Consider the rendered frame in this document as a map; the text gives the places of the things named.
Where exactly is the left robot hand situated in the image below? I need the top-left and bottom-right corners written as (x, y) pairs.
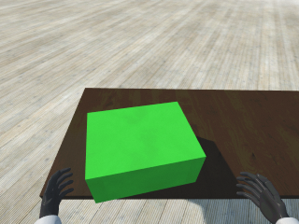
top-left (39, 167), bottom-right (74, 218)

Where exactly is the left robot forearm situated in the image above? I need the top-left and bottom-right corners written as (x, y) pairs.
top-left (34, 215), bottom-right (62, 224)

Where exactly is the table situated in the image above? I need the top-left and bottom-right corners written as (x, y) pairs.
top-left (39, 88), bottom-right (299, 200)

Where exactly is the carton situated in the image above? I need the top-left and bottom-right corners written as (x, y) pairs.
top-left (85, 102), bottom-right (206, 203)

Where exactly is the right robot hand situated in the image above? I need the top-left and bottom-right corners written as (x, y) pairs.
top-left (236, 172), bottom-right (289, 224)

